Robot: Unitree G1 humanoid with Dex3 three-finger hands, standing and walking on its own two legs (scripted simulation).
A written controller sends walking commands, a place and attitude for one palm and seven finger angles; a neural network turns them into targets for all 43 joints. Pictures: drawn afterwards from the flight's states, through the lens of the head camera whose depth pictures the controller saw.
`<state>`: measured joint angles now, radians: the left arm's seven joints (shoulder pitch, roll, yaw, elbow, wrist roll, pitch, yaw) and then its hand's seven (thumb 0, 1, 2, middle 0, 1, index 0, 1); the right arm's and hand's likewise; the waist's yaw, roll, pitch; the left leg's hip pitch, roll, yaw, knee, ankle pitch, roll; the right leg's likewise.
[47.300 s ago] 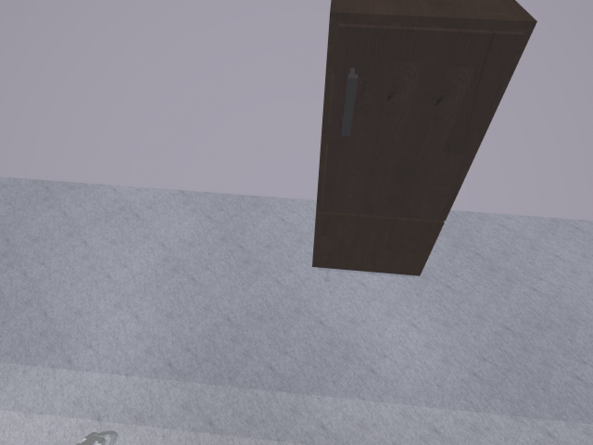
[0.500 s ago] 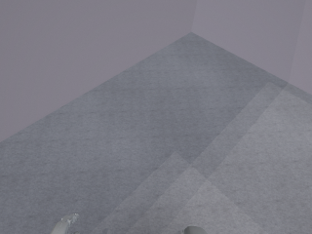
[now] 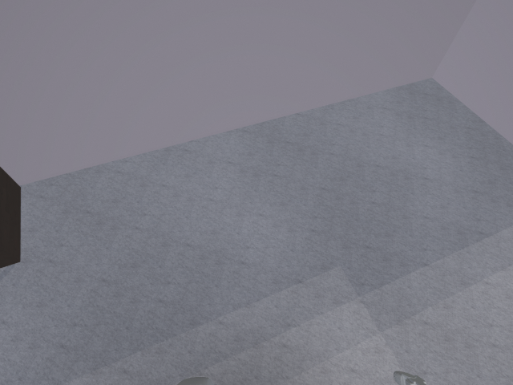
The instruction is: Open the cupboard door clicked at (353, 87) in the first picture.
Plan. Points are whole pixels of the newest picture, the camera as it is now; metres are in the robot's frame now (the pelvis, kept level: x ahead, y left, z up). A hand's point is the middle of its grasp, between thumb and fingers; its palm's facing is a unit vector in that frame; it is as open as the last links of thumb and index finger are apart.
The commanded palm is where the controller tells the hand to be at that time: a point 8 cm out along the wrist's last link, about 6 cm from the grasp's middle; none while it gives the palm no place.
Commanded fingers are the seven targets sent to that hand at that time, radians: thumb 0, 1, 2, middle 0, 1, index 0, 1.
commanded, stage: turn to face it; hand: left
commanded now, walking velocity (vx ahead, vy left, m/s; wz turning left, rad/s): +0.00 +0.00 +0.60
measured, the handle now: out of the picture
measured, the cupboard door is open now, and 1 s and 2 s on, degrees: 41 41 41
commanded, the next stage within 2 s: take the last steps up to it in 1.68 s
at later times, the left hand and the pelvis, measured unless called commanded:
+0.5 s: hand out of the picture +0.09 +0.21 -0.14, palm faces +0.24 -0.93 -0.27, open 7.4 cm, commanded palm none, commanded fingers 0.00 0.90 0.90 -0.20 -0.30 -0.20 -0.30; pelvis +0.01 -0.02 +0.00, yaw +15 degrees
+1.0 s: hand out of the picture -0.09 +0.21 -0.18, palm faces +0.59 -0.76 -0.26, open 7.4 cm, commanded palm none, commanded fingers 0.00 0.90 0.90 -0.20 -0.30 -0.20 -0.30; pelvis +0.00 +0.00 +0.00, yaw +35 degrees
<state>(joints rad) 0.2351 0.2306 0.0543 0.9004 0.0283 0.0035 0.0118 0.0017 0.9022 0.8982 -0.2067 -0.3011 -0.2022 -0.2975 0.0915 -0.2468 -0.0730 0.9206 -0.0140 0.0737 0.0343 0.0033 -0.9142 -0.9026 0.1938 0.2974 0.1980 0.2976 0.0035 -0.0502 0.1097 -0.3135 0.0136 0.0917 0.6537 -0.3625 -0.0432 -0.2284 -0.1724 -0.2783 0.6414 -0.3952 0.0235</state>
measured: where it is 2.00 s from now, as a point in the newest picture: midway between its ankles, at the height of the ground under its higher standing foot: outside the picture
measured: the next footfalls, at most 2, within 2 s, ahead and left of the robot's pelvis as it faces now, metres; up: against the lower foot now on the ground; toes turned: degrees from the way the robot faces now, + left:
left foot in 0.02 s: +0.04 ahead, +0.11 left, +0.00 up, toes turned +6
right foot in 0.48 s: +0.07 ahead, -0.13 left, +0.00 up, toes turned +13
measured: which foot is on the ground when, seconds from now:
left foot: up 0.00-0.00, down 0.02-0.48, up 0.50-0.86, down 0.88-1.00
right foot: down 0.00-0.02, up 0.04-0.46, down 0.48-0.88, up 0.90-1.00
